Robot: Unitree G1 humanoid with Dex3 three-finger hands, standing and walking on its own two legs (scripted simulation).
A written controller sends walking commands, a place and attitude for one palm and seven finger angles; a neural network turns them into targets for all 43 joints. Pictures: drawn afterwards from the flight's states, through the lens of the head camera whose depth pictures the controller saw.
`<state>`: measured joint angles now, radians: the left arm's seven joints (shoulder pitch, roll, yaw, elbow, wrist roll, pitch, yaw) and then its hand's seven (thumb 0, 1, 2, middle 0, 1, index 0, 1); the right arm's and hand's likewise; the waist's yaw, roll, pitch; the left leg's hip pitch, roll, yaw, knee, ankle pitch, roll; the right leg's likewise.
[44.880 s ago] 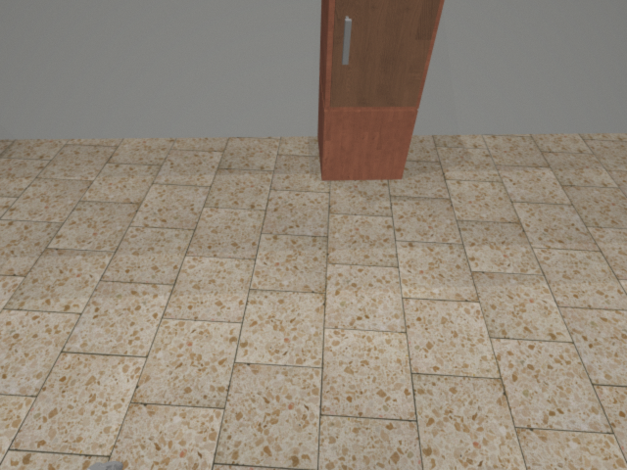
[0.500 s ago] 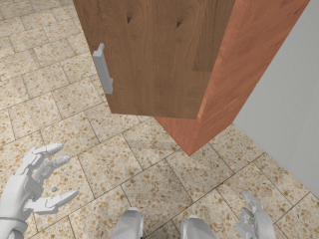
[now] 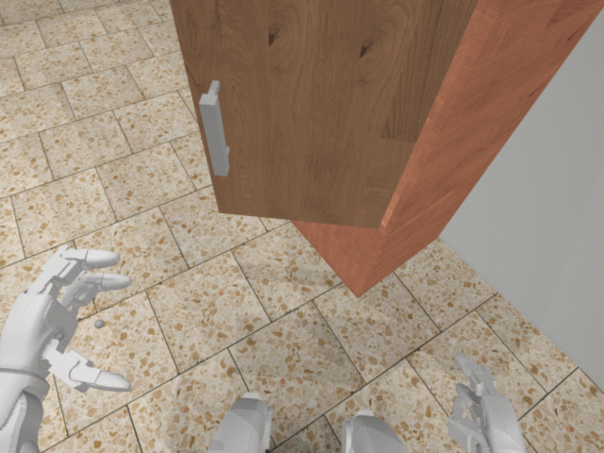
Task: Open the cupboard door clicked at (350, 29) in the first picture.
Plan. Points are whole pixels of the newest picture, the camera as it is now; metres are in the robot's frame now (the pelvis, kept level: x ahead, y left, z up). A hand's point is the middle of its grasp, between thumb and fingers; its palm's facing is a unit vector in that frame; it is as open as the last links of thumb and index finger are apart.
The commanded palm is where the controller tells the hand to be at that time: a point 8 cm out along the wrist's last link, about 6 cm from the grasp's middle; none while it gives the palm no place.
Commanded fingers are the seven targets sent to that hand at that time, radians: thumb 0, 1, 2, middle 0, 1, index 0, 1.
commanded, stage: raise the hand with hooked fingers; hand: left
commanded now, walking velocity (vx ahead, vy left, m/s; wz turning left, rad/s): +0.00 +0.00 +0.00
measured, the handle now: (218, 130) +0.58 +0.19 +0.04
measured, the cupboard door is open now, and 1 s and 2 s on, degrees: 48 48 48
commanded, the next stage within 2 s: move the hooked fingers beside the handle in 0.76 s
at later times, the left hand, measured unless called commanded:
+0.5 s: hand (103, 286) +0.29 +0.27 +0.04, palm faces -0.01 -1.00 -0.05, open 14.0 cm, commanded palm +0.27 +0.31 +0.05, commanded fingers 0.00 -0.50 0.30 -0.30 -1.20 -0.30 -1.20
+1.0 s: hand (112, 280) +0.30 +0.26 +0.04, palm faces +0.01 -1.00 -0.04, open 14.0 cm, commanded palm +0.29 +0.30 +0.05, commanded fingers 0.00 -0.50 0.30 -0.30 -1.20 -0.30 -1.20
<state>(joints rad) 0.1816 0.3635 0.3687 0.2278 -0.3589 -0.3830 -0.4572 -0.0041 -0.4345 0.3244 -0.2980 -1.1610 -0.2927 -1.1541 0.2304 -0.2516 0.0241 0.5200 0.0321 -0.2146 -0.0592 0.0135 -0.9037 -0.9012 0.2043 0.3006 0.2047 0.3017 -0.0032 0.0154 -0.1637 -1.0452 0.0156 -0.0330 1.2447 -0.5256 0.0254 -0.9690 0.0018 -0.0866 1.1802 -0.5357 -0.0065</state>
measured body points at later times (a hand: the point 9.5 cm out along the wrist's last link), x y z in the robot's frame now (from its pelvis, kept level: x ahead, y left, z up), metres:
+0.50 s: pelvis +0.01 +0.00 +0.00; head +0.10 +0.01 +0.44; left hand +0.29 +0.32 +0.05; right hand +0.16 -0.26 -0.08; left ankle +0.04 +0.10 -0.63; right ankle +0.02 -0.12 -0.63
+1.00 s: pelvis +0.01 -0.01 +0.00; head +0.10 +0.01 +0.44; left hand +0.30 +0.31 +0.05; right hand +0.17 -0.27 -0.08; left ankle +0.04 +0.10 -0.63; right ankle +0.02 -0.12 -0.63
